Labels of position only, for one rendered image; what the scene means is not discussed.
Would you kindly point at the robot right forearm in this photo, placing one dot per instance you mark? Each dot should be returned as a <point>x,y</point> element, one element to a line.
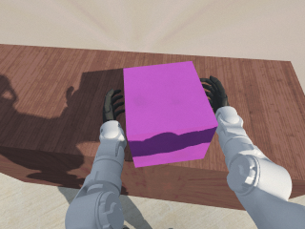
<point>232,138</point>

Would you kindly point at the robot right upper arm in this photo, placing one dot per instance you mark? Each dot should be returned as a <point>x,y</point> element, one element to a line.
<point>263,188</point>

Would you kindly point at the robot left hand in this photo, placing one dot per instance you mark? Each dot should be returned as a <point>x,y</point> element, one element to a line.
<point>108,113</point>

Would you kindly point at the robot right hand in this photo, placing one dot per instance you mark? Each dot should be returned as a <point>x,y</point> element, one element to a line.
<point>217,93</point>

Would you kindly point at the carton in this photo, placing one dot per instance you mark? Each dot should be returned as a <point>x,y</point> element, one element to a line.
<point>168,116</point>

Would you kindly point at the pedestal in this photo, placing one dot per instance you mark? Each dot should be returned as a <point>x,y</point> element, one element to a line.
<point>51,112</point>

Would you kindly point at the robot left upper arm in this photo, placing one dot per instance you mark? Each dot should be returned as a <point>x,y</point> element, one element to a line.
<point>100,210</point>

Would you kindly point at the robot left forearm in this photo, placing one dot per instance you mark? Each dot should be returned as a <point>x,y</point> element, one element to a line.
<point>108,162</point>

